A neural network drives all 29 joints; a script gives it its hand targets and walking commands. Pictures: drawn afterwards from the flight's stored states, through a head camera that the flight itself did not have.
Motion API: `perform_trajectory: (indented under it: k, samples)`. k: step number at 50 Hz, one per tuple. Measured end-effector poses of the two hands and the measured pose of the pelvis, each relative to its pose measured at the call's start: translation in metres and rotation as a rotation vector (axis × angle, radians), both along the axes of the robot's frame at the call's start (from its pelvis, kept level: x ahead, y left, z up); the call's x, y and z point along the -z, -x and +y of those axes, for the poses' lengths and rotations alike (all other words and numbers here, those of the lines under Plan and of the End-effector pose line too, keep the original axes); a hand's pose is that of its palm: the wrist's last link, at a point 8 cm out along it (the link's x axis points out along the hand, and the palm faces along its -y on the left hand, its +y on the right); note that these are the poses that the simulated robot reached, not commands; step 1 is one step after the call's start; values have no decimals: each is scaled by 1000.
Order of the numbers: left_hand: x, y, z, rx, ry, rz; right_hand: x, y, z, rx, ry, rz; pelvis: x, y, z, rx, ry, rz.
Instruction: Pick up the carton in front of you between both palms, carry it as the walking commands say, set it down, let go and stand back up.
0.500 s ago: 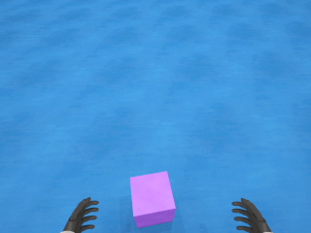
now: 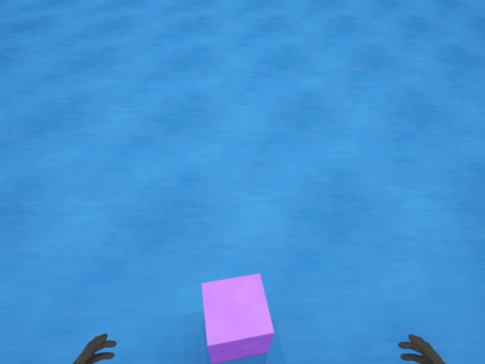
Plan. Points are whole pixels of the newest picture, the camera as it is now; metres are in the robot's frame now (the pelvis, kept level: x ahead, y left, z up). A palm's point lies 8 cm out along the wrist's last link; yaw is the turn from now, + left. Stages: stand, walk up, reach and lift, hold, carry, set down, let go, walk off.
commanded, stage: stand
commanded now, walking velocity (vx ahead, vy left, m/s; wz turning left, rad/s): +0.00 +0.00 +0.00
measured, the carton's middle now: (235, 319) +0.42 +0.04 -0.65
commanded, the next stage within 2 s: none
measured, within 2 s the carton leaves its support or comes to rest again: neither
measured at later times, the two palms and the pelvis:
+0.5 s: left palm out of the picture +0.12 +0.30 -0.09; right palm out of the picture +0.11 -0.29 -0.08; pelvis +0.00 +0.01 +0.01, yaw +0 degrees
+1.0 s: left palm out of the picture +0.08 +0.30 -0.10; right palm out of the picture +0.08 -0.30 -0.09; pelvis -0.01 +0.00 +0.01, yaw +0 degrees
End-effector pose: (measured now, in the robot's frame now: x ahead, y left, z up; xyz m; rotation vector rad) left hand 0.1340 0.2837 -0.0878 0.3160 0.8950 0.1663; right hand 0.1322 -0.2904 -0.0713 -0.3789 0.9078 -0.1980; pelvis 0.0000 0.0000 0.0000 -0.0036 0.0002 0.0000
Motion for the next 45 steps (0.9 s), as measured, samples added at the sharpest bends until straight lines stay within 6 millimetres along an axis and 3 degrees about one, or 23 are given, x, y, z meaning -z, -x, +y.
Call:
perform_trajectory:
  k: [17, 45]
  samples:
    - [6, -1, 7, 6, -14, 60, 9, 7, 4, 29, -9, 56, -3, -6, 6, 3, -2, -10]
    - [9, 48, 19, -37, -35, 161, 14, 44, -12, 53, 2, 147, -9, 12, 2, -1, -1, -38]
